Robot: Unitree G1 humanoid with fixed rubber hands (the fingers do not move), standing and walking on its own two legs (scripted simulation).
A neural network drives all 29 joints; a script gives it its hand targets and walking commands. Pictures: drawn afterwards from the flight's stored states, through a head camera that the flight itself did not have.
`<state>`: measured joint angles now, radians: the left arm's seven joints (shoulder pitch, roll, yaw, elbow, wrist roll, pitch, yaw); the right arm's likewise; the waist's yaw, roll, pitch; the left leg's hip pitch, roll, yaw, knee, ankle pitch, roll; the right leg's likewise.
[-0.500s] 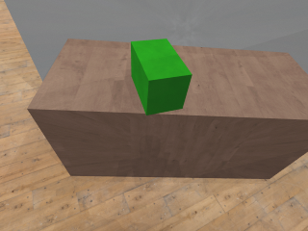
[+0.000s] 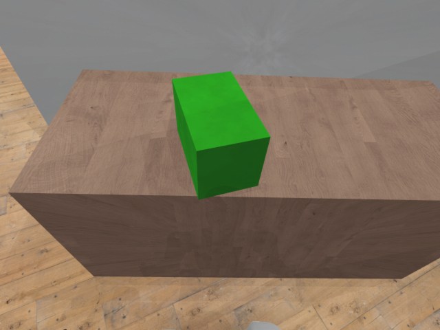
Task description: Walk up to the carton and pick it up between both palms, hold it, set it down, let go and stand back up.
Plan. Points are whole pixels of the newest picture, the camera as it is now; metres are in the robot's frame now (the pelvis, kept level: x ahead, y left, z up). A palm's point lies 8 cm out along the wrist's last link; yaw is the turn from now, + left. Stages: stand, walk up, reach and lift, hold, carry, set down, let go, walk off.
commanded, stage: walk up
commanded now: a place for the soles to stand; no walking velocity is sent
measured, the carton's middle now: (215, 132) +0.58 +0.00 -0.01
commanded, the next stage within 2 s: none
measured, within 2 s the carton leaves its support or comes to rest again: neither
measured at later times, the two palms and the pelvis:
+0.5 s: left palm (57, 320) +0.17 +0.31 -0.12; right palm (377, 323) +0.15 -0.31 -0.09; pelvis +0.09 +0.01 +0.00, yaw +0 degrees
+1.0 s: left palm (65, 315) +0.17 +0.29 -0.12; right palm (383, 322) +0.15 -0.32 -0.10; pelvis +0.09 -0.01 +0.00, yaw +0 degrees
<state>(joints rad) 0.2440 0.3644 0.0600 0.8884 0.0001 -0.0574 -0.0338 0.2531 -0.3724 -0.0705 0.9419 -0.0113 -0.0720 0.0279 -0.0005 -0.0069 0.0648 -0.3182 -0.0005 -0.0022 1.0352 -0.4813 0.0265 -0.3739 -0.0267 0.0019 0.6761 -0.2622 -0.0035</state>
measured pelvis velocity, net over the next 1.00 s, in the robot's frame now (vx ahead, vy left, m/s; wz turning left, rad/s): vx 0.09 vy -0.01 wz -0.01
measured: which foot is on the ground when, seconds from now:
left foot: up 0.00-0.18, down 0.20-1.00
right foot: down 0.00-0.20, up 0.22-0.48, down 0.50-1.00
